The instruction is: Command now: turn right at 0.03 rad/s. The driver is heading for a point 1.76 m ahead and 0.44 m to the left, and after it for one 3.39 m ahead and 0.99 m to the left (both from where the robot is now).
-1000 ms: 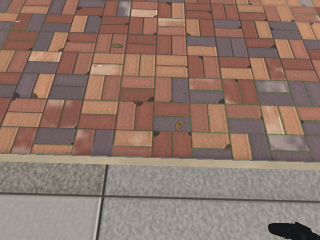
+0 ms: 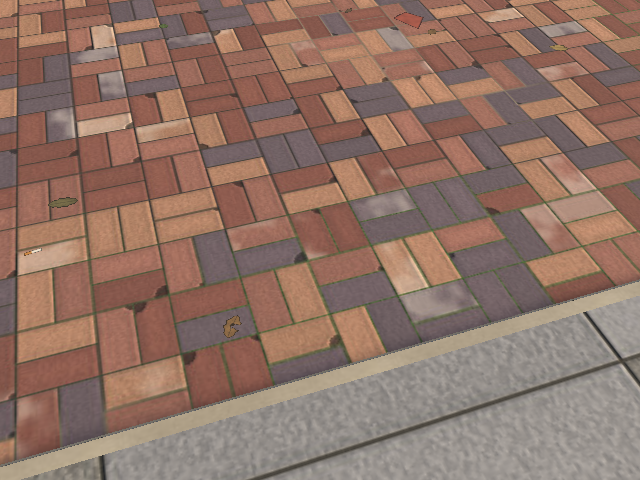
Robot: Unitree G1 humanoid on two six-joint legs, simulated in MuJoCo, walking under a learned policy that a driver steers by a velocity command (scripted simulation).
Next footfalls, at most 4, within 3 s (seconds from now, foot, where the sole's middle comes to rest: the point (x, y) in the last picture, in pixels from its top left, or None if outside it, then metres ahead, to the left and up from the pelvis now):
1.96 left None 0.49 0.05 -0.78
2.50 right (375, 378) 0.77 -0.10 -0.78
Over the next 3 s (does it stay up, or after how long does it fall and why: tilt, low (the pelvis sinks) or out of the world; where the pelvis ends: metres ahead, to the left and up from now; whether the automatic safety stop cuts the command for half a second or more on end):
stays up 0.90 -0.02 -0.04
